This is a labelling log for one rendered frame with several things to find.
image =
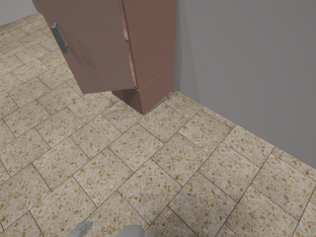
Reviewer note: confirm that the left robot thigh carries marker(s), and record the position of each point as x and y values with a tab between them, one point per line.
133	230

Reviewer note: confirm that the left robot hand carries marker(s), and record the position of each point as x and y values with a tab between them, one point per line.
80	229

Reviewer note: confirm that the cupboard door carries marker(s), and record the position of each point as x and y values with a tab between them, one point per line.
96	49

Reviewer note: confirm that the handle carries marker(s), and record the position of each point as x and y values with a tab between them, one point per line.
59	39

